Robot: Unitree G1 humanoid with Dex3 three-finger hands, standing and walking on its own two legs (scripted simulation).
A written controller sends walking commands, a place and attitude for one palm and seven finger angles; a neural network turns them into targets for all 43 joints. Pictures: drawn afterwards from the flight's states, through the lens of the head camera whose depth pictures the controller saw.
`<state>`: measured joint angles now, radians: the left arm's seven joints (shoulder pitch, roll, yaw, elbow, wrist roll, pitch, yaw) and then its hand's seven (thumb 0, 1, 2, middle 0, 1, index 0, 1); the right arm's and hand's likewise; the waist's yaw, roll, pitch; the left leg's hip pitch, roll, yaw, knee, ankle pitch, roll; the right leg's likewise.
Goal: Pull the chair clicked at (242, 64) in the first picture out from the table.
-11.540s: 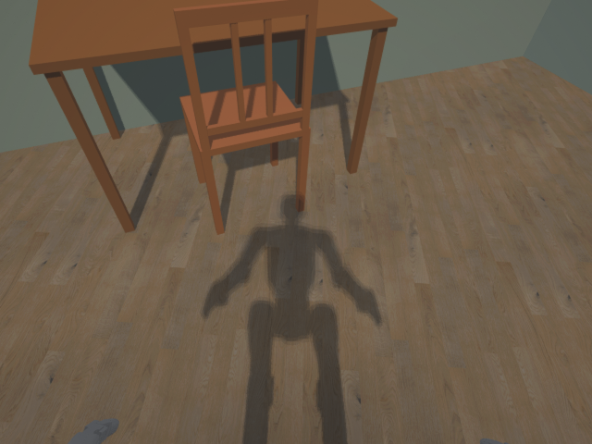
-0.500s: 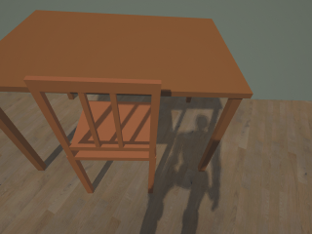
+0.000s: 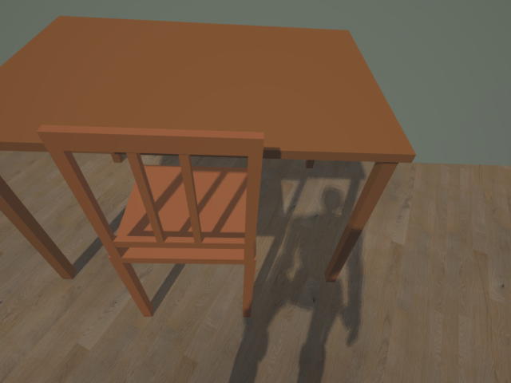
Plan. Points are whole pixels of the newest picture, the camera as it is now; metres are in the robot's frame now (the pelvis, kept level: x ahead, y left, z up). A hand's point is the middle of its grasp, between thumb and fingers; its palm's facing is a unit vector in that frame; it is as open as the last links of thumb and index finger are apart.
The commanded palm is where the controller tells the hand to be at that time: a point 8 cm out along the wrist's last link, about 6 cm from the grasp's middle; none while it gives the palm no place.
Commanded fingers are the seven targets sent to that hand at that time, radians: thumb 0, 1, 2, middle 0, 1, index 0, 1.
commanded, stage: look again from close up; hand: left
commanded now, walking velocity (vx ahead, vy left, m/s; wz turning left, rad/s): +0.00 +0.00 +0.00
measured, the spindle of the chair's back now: (148, 201) +0.49 +0.28 -0.08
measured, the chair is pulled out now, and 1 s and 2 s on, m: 0.00 0.00 0.00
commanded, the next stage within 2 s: shuffle to correct the standing spot in 0.32 s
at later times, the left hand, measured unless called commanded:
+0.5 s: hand out of the picture -0.04 +0.14 -0.18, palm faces +0.06 -0.99 -0.13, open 7.4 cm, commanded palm none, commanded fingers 0.00 0.90 0.90 -0.20 -0.30 -0.20 -0.30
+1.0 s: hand out of the picture -0.03 +0.09 -0.19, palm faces +0.14 -0.98 -0.10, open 7.4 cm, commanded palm none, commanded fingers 0.00 0.90 0.90 -0.20 -0.30 -0.20 -0.30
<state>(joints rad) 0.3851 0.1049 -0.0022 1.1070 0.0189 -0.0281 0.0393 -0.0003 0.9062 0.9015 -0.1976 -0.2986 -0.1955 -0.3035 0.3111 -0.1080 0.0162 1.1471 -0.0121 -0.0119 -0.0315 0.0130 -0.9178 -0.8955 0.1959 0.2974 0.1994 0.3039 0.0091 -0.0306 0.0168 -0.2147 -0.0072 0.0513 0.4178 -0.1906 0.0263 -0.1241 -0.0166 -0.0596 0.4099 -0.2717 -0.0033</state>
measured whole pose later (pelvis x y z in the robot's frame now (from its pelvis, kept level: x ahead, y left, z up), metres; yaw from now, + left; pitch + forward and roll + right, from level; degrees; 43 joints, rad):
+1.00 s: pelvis +0.10 -0.02 -0.02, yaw +1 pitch +0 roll +0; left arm 0.50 0.07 0.01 1.16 0.01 -0.03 0.04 0.00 0.91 0.90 -0.20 -0.30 -0.20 -0.30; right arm 0.25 -0.14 -0.01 1.10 -0.02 -0.03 -0.05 0.03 -0.93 -0.90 0.20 0.30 0.20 0.30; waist 0.03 -0.05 0.05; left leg -0.30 0.00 0.12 0.61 -0.25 0.05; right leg -0.12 0.00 -0.09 0.70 -0.48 -0.03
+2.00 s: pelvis +0.04 -0.05 +0.00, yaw +3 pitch +0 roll +1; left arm 0.35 0.16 0.04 1.07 0.03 0.02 0.01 0.00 0.91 0.90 -0.20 -0.30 -0.19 -0.30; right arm 0.38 -0.08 0.01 1.11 -0.03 0.00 -0.03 0.01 -0.91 -0.90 0.20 0.30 0.20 0.30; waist 0.01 -0.05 -0.02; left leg -0.14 -0.03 0.04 0.37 -0.24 0.04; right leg -0.35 -0.03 -0.04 0.77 -0.38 0.00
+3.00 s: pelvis +0.07 -0.06 +0.00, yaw +1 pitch -1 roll +0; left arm 0.28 0.15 0.00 1.10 0.01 -0.02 0.04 0.00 0.91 0.90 -0.20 -0.30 -0.20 -0.30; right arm 0.27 -0.15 0.01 1.14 -0.02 -0.02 -0.04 0.00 -0.91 -0.90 0.20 0.30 0.20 0.30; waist 0.00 0.01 0.03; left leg -0.11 0.00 0.04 0.44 -0.31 0.01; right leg -0.18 0.02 -0.02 0.48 -0.29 -0.04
